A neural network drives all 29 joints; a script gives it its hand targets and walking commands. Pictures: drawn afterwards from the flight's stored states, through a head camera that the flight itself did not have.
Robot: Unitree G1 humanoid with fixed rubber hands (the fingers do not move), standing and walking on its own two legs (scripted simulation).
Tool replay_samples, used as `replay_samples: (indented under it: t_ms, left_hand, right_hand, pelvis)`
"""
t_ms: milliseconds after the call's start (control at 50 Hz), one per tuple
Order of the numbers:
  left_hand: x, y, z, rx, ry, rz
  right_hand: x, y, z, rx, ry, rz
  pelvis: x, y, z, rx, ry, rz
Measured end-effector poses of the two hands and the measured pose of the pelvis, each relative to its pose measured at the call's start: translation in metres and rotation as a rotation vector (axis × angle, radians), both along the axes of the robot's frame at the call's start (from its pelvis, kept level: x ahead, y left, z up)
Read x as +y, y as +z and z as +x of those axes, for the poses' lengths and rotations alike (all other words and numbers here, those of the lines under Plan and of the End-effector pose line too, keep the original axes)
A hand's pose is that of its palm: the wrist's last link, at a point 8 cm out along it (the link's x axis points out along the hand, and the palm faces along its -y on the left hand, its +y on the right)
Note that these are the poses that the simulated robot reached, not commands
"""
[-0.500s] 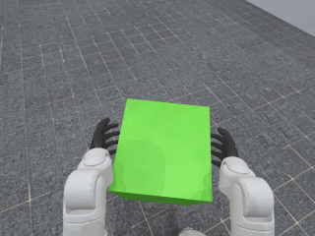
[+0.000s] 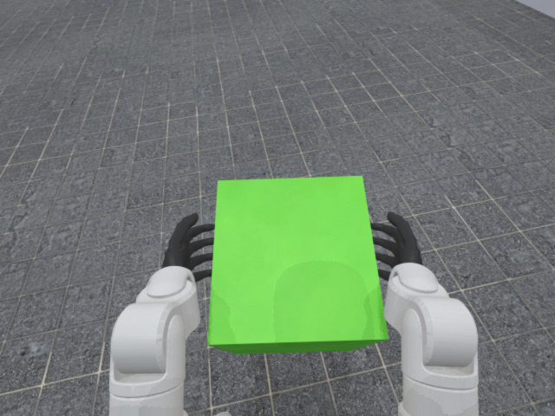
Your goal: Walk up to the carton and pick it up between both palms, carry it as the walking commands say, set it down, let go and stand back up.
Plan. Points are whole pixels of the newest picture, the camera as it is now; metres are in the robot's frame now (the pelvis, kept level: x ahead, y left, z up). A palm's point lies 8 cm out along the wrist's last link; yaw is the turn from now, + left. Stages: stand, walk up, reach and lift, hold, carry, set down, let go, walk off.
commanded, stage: carry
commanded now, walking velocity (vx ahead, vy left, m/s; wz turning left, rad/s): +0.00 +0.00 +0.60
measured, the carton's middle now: (292, 276) +0.33 -0.02 +0.01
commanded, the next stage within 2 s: none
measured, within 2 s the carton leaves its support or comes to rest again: neither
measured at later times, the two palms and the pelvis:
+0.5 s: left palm (95, 302) +0.27 +0.25 +0.07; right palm (289, 247) +0.35 -0.02 +0.05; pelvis +0.04 +0.03 -0.01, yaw +15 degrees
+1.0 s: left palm (105, 311) +0.25 +0.22 +0.09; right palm (310, 247) +0.33 -0.05 +0.08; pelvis +0.04 +0.00 -0.01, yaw +18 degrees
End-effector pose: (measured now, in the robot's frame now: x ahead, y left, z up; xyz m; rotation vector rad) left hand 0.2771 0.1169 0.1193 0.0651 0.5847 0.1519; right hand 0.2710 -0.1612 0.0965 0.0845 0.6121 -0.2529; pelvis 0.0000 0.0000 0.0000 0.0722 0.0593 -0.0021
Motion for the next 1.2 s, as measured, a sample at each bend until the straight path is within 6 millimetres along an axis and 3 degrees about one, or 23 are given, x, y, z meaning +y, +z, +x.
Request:
replay_samples:
  t_ms: [100, 220, 320, 400, 460, 540, 620, 780, 920, 1040, 1200]
  left_hand:
    - [0.023, -0.015, 0.015, 0.037, 0.045, 0.015]
    - [0.071, -0.053, 0.025, 0.078, 0.134, -0.037]
    - [0.106, -0.082, 0.013, 0.170, 0.236, -0.066]
    - [0.123, -0.079, 0.001, 0.190, 0.300, -0.057]
    - [0.130, -0.064, -0.002, 0.131, 0.346, -0.050]
    - [0.128, -0.038, -0.004, 0.024, 0.377, -0.049]
    - [0.109, -0.019, -0.006, -0.039, 0.365, -0.047]
    - [0.074, -0.005, -0.016, -0.002, 0.303, 0.005]
    - [0.087, -0.017, -0.019, 0.054, 0.346, 0.018]
    - [0.103, -0.033, -0.034, 0.099, 0.399, -0.028]
    - [0.104, -0.021, -0.034, 0.047, 0.392, -0.042]
  right_hand:
    - [0.023, -0.009, 0.020, 0.034, 0.048, -0.008]
    - [0.072, -0.032, 0.052, 0.077, 0.129, -0.070]
    - [0.111, -0.058, 0.068, 0.174, 0.230, -0.098]
    - [0.130, -0.068, 0.073, 0.204, 0.291, -0.067]
    - [0.139, -0.059, 0.078, 0.153, 0.332, -0.038]
    - [0.139, -0.032, 0.083, 0.050, 0.368, -0.041]
    - [0.121, -0.011, 0.084, -0.013, 0.372, -0.063]
    - [0.085, -0.005, 0.067, 0.018, 0.331, -0.050]
    - [0.098, -0.015, 0.062, 0.071, 0.355, -0.049]
    - [0.117, -0.020, 0.060, 0.117, 0.399, -0.082]
    - [0.120, -0.012, 0.064, 0.072, 0.383, -0.085]
  pelvis:
    - [0.010, -0.011, 0.022, -0.001, 0.036, -0.024]
    - [0.032, -0.034, 0.040, -0.005, 0.106, -0.057]
    - [0.041, -0.032, 0.041, -0.004, 0.184, -0.071]
    - [0.043, -0.022, 0.037, 0.008, 0.229, -0.087]
    - [0.039, -0.017, 0.036, 0.011, 0.257, -0.085]
    - [0.028, -0.012, 0.040, 0.015, 0.284, -0.079]
    - [0.013, -0.014, 0.050, 0.012, 0.297, -0.059]
    - [-0.001, -0.010, 0.059, -0.024, 0.324, -0.049]
    - [0.002, -0.015, 0.047, -0.024, 0.337, -0.070]
    - [0.004, -0.012, 0.039, -0.015, 0.326, -0.064]
    - [0.006, -0.010, 0.032, -0.009, 0.326, -0.063]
